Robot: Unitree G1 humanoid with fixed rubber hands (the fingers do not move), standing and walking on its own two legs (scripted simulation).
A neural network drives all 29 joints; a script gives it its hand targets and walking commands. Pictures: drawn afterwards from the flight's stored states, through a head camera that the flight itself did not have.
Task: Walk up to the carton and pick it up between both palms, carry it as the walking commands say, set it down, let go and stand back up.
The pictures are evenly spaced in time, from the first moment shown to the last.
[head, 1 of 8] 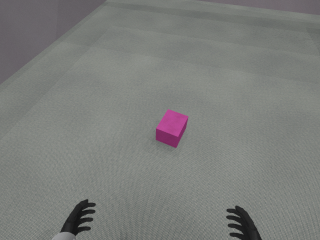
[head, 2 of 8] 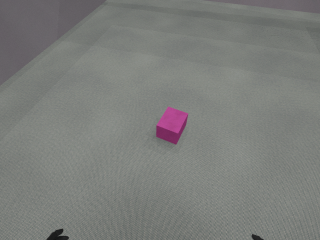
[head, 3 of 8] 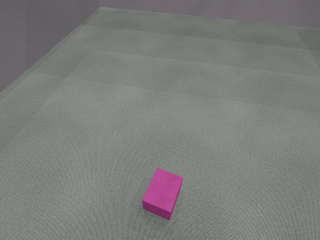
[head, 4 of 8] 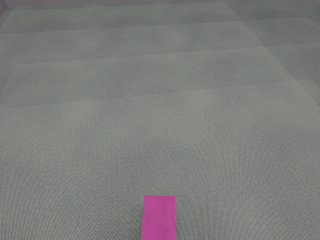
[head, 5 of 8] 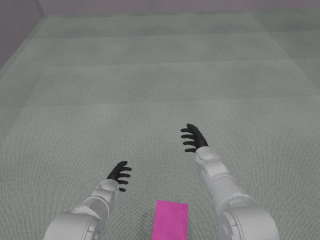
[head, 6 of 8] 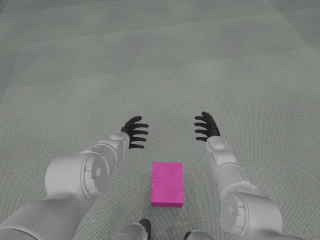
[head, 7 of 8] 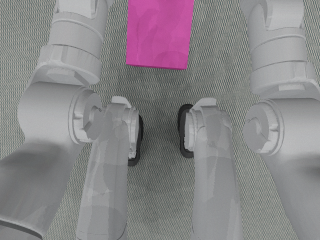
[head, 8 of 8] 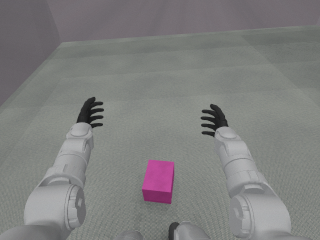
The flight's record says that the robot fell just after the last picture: yes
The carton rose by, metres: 0.00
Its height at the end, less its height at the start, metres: +0.00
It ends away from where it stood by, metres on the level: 0.00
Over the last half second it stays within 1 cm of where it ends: yes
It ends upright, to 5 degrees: yes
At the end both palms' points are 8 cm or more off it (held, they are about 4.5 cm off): yes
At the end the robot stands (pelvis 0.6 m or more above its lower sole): yes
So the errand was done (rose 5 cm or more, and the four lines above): no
